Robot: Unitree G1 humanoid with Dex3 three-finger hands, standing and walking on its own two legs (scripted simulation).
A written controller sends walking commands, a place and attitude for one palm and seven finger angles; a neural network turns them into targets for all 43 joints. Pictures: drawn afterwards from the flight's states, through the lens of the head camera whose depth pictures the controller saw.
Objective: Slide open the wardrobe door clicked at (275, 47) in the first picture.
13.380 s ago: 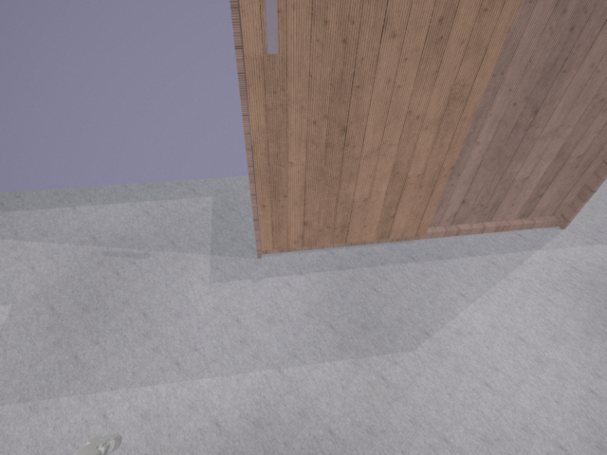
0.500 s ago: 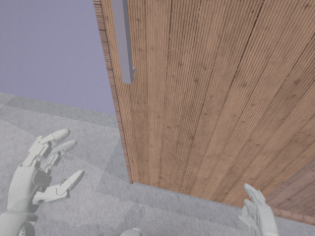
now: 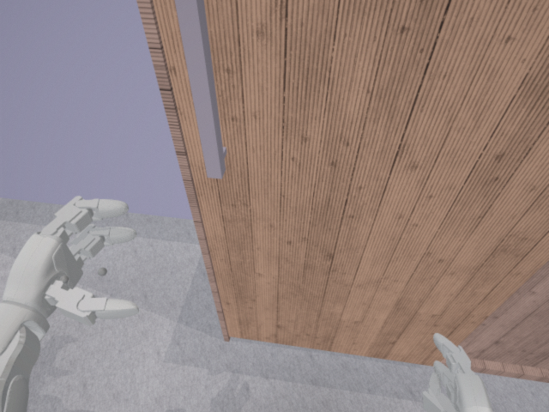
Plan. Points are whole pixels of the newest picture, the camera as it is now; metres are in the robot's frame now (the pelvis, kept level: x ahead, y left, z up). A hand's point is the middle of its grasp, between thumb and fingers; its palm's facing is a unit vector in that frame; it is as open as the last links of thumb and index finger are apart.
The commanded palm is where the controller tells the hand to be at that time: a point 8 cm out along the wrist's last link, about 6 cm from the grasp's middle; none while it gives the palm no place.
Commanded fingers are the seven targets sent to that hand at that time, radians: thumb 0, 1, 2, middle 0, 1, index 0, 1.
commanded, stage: raise the hand with hooked fingers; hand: left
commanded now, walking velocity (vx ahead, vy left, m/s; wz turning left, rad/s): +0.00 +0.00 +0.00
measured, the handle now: (208, 88) +0.47 +0.14 +0.25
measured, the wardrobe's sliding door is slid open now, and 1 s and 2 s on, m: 0.00 0.00 0.00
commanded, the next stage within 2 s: move the hooked fingers beside the handle in 0.98 s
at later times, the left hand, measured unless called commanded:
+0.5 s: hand out of the picture +0.23 +0.31 +0.28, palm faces +0.11 -0.97 -0.19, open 13.9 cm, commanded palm +0.20 +0.34 +0.27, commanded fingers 0.00 -0.50 0.30 -0.30 -1.20 -0.30 -1.20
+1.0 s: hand (23, 194) +0.25 +0.28 +0.25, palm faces +0.11 -0.98 -0.18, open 14.0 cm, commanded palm +0.20 +0.31 +0.27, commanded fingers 0.00 -0.50 0.30 -0.30 -1.20 -0.30 -1.20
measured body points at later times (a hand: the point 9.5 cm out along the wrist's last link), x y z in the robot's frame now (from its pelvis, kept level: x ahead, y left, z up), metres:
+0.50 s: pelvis -0.03 +0.01 +0.01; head -0.06 +0.00 +0.46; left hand +0.22 +0.36 +0.29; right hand +0.19 -0.17 -0.05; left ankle +0.04 +0.08 -0.73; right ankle -0.04 -0.11 -0.73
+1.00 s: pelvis -0.03 -0.02 +0.01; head -0.06 -0.05 +0.46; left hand +0.24 +0.33 +0.26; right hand +0.19 -0.23 -0.06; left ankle +0.04 +0.08 -0.73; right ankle -0.04 -0.11 -0.73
